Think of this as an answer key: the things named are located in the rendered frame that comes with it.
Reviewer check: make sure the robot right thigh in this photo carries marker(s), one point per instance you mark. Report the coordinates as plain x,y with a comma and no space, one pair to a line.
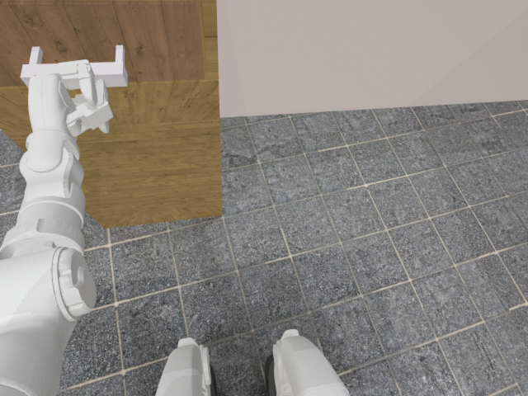
308,371

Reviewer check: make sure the robot thigh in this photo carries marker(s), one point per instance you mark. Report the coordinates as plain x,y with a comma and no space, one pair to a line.
308,371
186,372

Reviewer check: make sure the drawer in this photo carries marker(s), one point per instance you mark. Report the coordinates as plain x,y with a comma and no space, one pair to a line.
162,39

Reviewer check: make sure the robot left hand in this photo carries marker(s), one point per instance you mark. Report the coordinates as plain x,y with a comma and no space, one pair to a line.
49,103

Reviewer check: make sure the robot left upper arm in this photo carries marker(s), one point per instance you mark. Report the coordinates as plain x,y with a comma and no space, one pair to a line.
42,296

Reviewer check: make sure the handle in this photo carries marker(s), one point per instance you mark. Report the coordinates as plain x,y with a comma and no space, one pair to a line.
113,73

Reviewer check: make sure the robot left forearm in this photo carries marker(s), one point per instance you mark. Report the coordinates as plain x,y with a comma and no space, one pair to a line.
52,210

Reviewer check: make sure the cabinet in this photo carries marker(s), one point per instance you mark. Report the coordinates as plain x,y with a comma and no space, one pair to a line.
161,160

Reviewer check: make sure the robot left thigh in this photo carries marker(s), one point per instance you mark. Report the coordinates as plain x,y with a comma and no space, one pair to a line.
186,372

